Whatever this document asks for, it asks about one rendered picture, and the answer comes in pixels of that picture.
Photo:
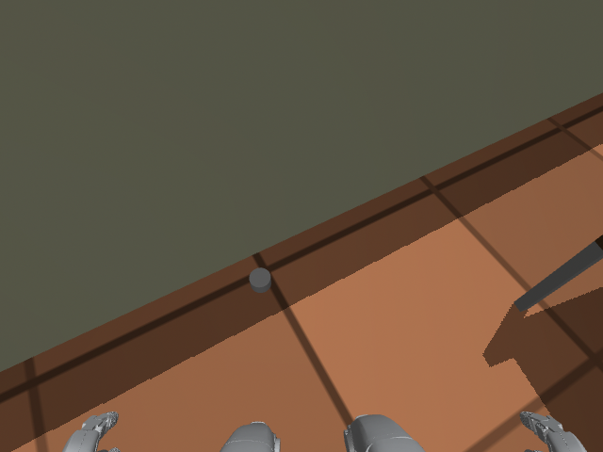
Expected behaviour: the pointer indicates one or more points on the left robot hand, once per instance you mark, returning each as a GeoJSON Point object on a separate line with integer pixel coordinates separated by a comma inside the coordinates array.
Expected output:
{"type": "Point", "coordinates": [92, 431]}

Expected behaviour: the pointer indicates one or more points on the chair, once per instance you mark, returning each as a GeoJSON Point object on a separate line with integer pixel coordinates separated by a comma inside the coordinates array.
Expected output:
{"type": "Point", "coordinates": [565, 273]}

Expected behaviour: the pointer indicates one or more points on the tin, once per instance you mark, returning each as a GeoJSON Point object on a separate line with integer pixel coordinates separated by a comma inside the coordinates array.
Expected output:
{"type": "Point", "coordinates": [260, 280]}

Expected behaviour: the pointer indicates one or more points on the right robot hand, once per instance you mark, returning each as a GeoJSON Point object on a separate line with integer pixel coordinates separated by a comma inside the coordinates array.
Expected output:
{"type": "Point", "coordinates": [551, 433]}

